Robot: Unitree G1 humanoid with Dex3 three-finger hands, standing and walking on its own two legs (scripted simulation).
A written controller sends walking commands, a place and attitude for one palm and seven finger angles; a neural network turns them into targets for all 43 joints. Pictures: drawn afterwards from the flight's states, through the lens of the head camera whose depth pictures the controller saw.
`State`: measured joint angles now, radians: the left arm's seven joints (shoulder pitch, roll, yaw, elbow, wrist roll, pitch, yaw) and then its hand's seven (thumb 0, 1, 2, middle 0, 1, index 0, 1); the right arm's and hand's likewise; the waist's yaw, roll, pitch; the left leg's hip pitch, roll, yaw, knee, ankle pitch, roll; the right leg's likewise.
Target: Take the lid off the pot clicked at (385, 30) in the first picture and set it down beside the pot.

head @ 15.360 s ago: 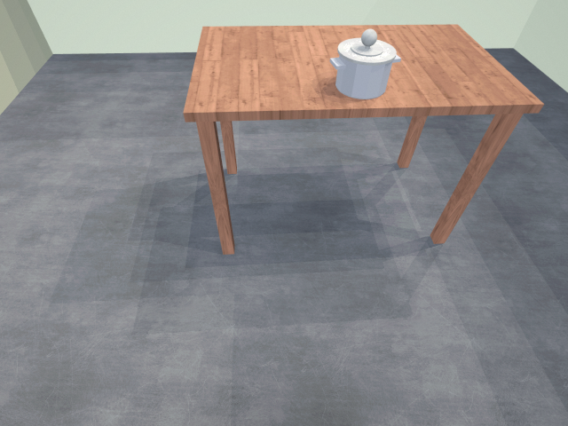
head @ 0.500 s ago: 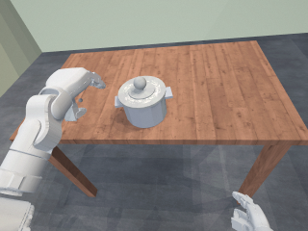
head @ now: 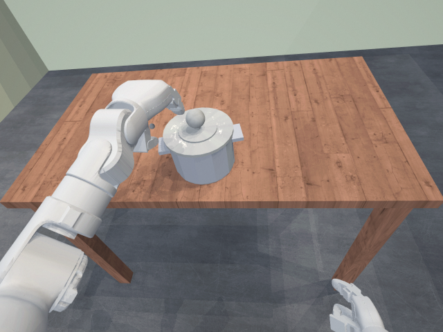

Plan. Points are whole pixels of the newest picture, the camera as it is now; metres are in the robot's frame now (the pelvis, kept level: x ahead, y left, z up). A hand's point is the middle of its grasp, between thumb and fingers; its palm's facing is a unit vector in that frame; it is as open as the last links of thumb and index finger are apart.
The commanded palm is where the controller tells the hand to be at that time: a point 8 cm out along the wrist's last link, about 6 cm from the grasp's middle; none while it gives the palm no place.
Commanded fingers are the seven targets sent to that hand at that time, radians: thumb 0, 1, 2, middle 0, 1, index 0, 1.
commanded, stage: move the open hand above the knob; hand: left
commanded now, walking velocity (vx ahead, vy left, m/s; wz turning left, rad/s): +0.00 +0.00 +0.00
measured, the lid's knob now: (195, 118) +0.54 +0.08 +0.10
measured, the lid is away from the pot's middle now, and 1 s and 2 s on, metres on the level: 0.00 0.00 0.00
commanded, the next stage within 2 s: none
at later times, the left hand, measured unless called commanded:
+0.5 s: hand (183, 100) +0.49 +0.09 +0.18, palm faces -0.25 -0.01 -0.97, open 10.0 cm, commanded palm +0.49 +0.09 +0.24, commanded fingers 0.00 -0.32 1.51 -0.85 -0.08 -0.85 -0.08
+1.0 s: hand (175, 92) +0.51 +0.10 +0.19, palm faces -0.22 -0.04 -0.97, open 9.9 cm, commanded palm +0.49 +0.10 +0.24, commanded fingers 0.00 -0.32 1.51 -0.85 -0.08 -0.85 -0.08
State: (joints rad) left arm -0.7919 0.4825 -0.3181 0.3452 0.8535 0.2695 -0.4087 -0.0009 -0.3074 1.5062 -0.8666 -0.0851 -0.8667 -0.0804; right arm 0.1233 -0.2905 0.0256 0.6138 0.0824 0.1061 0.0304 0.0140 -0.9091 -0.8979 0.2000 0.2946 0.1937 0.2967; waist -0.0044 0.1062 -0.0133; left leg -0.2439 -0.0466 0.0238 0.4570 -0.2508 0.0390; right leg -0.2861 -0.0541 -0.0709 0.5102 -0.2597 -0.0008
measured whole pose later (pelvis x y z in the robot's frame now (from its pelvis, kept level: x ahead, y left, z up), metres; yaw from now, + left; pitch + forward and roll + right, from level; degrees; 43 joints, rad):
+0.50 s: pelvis +0.01 +0.00 +0.00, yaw -2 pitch +6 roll +1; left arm -1.15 0.35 -0.33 0.88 0.89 0.31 -0.35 0.00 -0.31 1.51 -0.86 -0.08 -0.86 -0.08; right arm 0.26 -0.30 0.01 0.70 0.07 0.10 0.01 0.01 -0.91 -0.90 0.20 0.29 0.19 0.30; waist -0.08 0.09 -0.04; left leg -0.30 -0.05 0.05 0.44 -0.25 0.05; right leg -0.36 -0.05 -0.04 0.50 -0.25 0.01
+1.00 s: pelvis +0.02 +0.01 +0.00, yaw -2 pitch +7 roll +1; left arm -1.18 0.36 -0.30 0.93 0.89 0.28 -0.33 0.00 -0.31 1.51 -0.86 -0.08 -0.86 -0.08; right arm 0.24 -0.28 0.01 0.70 0.07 0.06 0.00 0.01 -0.91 -0.90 0.20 0.29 0.19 0.30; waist -0.07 0.07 -0.07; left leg -0.30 -0.04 0.06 0.43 -0.25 0.05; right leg -0.36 -0.05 -0.03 0.48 -0.25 0.01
